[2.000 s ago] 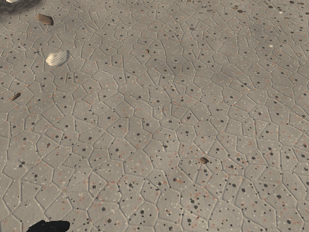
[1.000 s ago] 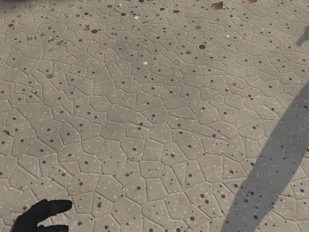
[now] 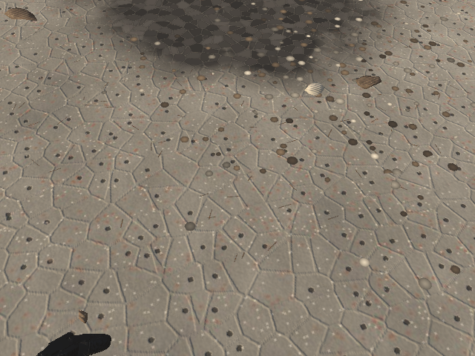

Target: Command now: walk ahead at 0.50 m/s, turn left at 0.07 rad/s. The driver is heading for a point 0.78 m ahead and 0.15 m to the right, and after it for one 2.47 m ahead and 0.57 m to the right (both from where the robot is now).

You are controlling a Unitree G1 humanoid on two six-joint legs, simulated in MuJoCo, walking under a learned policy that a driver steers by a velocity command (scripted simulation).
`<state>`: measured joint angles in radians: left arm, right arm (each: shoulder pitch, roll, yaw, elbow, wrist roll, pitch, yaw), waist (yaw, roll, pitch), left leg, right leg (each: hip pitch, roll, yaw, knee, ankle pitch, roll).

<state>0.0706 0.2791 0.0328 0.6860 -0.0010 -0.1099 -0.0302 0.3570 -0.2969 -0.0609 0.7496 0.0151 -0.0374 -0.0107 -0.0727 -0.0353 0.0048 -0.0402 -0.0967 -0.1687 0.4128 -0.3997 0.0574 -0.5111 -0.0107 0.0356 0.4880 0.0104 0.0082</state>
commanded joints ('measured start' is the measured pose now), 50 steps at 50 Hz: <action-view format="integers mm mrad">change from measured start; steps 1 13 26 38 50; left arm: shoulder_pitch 131 235 317 142 276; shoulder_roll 167 159 39 58 193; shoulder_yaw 63 58 32 38 87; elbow -24 12 1 -79 -62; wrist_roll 5 -17 -8 -19 0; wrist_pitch -22 26 62 80 51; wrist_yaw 5 28 49 18 4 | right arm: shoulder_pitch -10 -200 -22 -122 -6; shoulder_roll -125 -48 -205 -113 -164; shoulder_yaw -29 7 -56 -38 -23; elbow -44 -144 -121 -30 86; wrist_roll -9 -32 -29 -21 16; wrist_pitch -3 -60 -87 -76 -29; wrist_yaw -2 10 2 14 13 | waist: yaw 109 91 -25 48 216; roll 132 -48 126 99 95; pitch -103 -16 -258 25 -165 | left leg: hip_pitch -16 -562 286 -45 -123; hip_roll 216 139 367 343 285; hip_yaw -76 112 -212 82 224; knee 180 403 -1 -264 254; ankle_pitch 708 165 222 456 790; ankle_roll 89 -103 70 142 28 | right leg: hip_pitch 268 352 58 -213 550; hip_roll -12 -134 60 -108 -40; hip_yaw -13 303 205 63 -24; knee -19 -281 396 476 29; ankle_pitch -23 18 -351 -149 -55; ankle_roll -93 -268 -73 16 -145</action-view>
